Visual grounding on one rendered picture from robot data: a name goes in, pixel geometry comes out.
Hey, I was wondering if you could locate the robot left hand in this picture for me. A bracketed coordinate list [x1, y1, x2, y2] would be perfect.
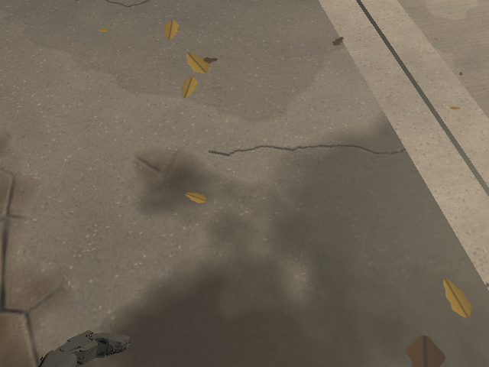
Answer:
[38, 330, 130, 367]

